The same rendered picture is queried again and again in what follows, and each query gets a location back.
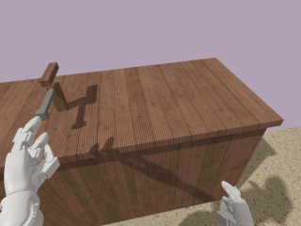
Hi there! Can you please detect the counter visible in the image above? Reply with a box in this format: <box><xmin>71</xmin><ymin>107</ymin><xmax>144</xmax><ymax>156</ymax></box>
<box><xmin>0</xmin><ymin>57</ymin><xmax>284</xmax><ymax>226</ymax></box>

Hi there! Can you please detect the robot right hand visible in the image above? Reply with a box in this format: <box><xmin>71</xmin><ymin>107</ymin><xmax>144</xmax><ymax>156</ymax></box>
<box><xmin>216</xmin><ymin>181</ymin><xmax>254</xmax><ymax>226</ymax></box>

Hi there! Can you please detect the tap lever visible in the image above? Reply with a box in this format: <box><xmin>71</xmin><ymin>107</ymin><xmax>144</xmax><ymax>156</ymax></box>
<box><xmin>34</xmin><ymin>88</ymin><xmax>55</xmax><ymax>121</ymax></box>

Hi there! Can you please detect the left robot forearm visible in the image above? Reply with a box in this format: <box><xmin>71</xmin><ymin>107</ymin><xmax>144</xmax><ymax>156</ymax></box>
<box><xmin>0</xmin><ymin>190</ymin><xmax>44</xmax><ymax>226</ymax></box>

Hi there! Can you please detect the robot left hand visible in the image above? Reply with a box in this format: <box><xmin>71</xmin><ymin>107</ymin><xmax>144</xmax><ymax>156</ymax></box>
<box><xmin>4</xmin><ymin>116</ymin><xmax>60</xmax><ymax>196</ymax></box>

